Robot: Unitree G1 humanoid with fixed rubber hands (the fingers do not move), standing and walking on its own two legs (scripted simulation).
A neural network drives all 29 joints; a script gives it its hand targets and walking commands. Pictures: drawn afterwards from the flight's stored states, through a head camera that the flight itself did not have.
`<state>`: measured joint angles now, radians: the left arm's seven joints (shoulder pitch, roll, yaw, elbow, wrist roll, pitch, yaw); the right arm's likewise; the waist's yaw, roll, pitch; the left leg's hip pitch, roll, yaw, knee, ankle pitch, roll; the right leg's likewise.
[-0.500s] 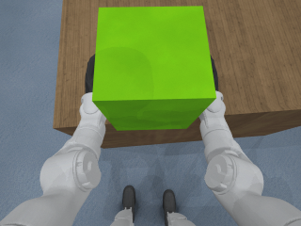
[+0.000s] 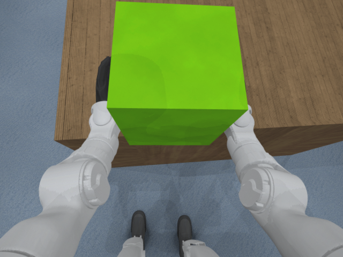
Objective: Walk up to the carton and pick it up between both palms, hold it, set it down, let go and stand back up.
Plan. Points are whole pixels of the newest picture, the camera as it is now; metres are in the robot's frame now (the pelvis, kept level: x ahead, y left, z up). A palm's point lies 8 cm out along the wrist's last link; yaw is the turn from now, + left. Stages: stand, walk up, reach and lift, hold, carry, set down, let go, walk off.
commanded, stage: reach and lift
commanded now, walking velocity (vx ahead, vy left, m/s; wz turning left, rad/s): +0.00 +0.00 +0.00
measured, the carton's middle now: (172, 88) +0.47 -0.01 +0.00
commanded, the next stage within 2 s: none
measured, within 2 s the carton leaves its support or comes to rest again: leaves its support in 0.60 s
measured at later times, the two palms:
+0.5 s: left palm (106, 115) +0.42 +0.14 -0.03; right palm (241, 114) +0.41 -0.16 -0.01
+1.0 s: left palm (71, 88) +0.38 +0.14 +0.16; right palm (319, 61) +0.38 -0.16 +0.22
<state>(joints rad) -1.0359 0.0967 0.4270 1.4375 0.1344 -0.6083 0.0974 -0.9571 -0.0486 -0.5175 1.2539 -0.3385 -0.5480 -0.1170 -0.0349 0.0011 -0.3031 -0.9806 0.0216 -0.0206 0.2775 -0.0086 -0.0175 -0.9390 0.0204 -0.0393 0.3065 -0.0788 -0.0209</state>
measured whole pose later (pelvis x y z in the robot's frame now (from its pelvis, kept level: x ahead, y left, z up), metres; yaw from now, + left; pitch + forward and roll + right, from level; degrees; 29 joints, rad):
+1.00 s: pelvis -0.06 -0.04 -0.03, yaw +5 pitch +12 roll -2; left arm -1.16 0.21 0.11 1.40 -0.11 0.02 0.13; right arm -1.26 -0.11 -0.35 1.34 -0.13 0.14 -0.15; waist -0.11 -0.05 -0.30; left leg -0.78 0.00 -0.18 0.85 -0.27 -0.09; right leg -0.70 0.05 -0.14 0.85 -0.36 -0.09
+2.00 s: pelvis -0.03 +0.01 +0.03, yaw +2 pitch +0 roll -2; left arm -0.54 0.01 0.17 0.49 0.17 0.34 0.12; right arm -0.60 -0.03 -0.09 0.72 0.05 0.12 -0.14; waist -0.04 -0.04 -0.11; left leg -0.23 0.01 -0.06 0.32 -0.09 0.00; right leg -0.10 0.02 -0.04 0.20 -0.09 0.00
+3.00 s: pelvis -0.01 -0.01 +0.03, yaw +3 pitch -7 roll -1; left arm -0.40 -0.01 0.17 -0.05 0.24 0.62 0.00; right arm -0.43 -0.03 0.02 0.26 0.17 0.28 -0.23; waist -0.08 -0.07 0.05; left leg -0.04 0.02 -0.06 0.24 -0.09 -0.02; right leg 0.07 0.03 -0.05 0.17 -0.12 -0.03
